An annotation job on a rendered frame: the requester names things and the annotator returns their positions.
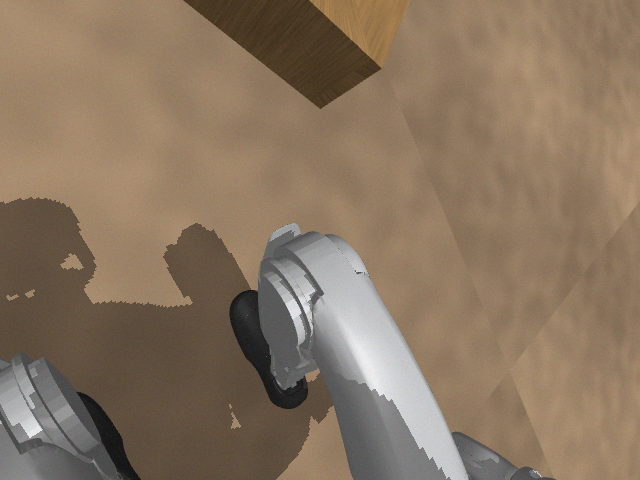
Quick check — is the right robot hand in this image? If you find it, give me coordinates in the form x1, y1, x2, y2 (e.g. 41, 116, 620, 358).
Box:
451, 432, 519, 480

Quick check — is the left robot foot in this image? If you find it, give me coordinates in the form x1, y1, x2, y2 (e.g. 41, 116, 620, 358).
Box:
77, 392, 141, 480

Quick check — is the right robot foot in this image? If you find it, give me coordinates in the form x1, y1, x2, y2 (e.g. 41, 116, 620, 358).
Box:
230, 290, 308, 409

